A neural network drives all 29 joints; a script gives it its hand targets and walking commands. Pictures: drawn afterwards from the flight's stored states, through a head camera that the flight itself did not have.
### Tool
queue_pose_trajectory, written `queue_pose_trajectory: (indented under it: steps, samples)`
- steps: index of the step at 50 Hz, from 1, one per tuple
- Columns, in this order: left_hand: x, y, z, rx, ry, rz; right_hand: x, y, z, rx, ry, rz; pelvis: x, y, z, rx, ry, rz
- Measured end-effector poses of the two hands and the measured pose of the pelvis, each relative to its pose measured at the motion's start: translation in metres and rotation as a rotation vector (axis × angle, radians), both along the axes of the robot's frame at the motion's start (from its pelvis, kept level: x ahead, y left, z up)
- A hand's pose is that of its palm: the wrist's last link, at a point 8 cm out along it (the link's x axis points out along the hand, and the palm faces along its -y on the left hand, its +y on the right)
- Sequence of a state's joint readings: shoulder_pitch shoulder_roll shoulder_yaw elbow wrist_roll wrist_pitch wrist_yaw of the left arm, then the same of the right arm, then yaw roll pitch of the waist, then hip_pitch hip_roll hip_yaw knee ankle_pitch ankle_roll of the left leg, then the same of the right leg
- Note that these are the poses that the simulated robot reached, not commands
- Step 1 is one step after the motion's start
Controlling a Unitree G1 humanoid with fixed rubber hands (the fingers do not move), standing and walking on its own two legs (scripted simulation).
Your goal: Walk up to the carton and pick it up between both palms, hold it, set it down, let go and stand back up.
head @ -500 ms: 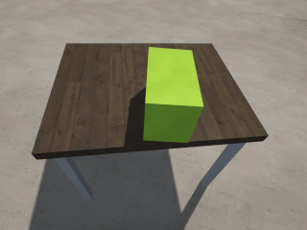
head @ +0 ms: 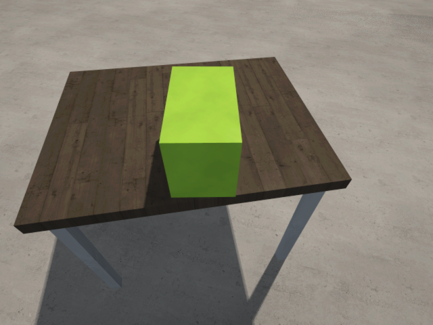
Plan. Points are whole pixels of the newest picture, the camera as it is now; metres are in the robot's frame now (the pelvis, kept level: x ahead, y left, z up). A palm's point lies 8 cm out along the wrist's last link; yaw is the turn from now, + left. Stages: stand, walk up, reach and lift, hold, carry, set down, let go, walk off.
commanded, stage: walk up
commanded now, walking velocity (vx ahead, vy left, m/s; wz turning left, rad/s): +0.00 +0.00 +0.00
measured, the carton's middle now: (203, 130) +0.58 +0.03 +0.00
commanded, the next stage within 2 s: none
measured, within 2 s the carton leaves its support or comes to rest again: neither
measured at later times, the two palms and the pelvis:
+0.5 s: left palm out of the picture -0.02 +0.22 -0.13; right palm out of the picture +0.01 -0.24 -0.13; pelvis +0.03 -0.01 +0.01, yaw -1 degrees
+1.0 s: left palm out of the picture +0.09 +0.37 -0.15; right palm out of the picture +0.12 -0.06 -0.11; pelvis +0.11 +0.15 +0.01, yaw +1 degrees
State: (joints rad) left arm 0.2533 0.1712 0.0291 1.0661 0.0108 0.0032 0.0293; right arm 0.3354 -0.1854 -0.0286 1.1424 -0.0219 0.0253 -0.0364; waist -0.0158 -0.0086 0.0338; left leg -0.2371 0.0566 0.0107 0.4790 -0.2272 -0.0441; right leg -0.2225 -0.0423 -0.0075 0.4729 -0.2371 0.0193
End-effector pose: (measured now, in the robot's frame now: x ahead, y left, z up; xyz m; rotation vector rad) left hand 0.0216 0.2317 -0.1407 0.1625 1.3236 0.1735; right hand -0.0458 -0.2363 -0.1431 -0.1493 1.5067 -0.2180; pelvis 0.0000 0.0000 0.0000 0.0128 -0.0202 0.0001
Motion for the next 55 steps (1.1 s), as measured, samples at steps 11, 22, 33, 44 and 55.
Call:
queue_pose_trajectory:
  steps: [11, 22, 33, 44, 55]
  samples:
    - [-0.027, -0.05, 0.011, -0.037, 0.085, -0.006, 0.016, -0.002, -0.001, 0.089, -0.015, 0.012, 0.008, -0.025, 0.009, -0.006, 0.027, -0.001]
    - [-0.023, -0.046, -0.003, -0.077, 0.071, 0.053, 0.032, -0.007, 0.009, 0.031, -0.017, 0.059, 0.021, -0.02, 0.008, -0.014, 0.013, 0.006]
    - [-0.065, 0.064, 0.024, 0.06, 0.232, 0.14, 0.134, 0.041, 0.009, 0.036, -0.191, 0.108, 0.056, 0.051, 0.009, 0.011, 0.03, 0.007]
    - [0.028, 0.129, -0.011, -0.07, 0.194, 0.096, 0.175, 0.141, 0.033, -0.022, -0.218, 0.103, 0.103, 0.131, 0.01, -0.073, 0.024, 0.02]
    - [0.078, 0.138, -0.011, -0.104, 0.142, 0.059, 0.164, 0.189, 0.021, 0.02, -0.151, 0.089, 0.122, 0.162, 0.011, -0.033, 0.008, 0.01]
